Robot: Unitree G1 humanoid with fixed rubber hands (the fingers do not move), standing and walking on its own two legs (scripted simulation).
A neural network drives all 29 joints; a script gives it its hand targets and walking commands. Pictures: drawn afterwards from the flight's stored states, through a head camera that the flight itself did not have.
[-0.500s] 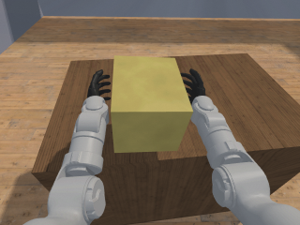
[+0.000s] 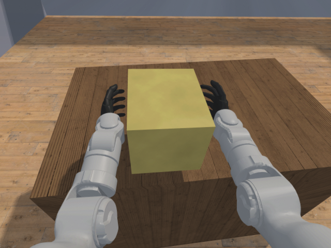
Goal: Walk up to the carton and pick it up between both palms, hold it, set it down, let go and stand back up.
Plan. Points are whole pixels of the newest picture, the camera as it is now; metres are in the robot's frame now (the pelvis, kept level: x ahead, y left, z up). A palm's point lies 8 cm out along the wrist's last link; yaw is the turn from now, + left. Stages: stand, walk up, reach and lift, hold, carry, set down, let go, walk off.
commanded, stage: set down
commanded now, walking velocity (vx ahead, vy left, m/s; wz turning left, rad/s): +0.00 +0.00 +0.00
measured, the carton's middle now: (164, 119) +0.43 +0.01 +0.09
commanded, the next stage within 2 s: none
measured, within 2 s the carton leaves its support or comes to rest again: rests again in 1.42 s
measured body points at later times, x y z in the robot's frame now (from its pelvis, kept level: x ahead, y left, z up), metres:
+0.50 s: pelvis +0.01 +0.00 +0.00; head +0.01 -0.01 +0.45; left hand +0.42 +0.14 +0.11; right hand +0.44 -0.13 +0.12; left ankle +0.03 +0.14 -0.74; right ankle +0.00 -0.10 -0.74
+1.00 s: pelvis +0.01 +0.00 +0.00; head +0.03 -0.01 +0.45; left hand +0.42 +0.15 +0.09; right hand +0.45 -0.13 +0.10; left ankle +0.03 +0.14 -0.74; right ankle +0.00 -0.10 -0.74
